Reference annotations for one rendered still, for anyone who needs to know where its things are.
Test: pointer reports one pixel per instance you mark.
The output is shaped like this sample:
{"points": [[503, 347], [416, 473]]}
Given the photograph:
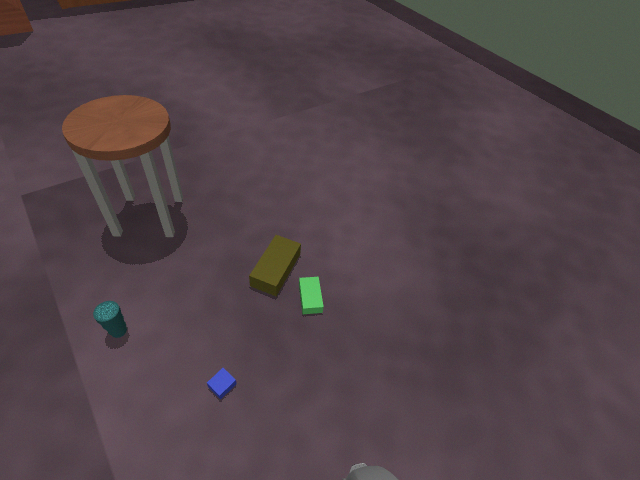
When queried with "stool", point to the stool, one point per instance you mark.
{"points": [[120, 127]]}

